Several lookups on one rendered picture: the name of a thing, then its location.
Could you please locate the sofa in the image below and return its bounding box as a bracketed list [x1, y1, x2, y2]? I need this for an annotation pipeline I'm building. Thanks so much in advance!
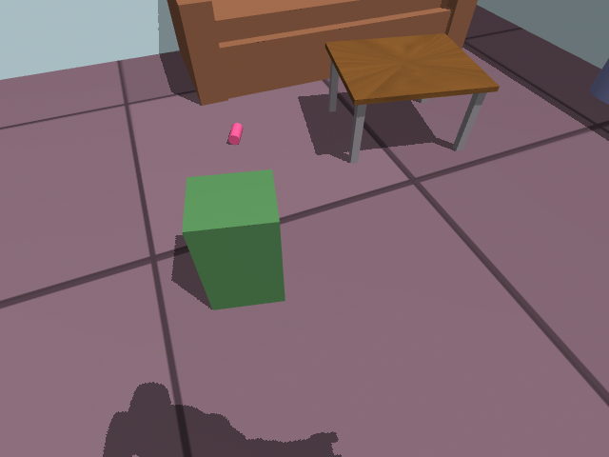
[167, 0, 478, 106]

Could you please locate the coffee table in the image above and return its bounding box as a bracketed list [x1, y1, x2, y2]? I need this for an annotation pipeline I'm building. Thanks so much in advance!
[325, 33, 500, 164]

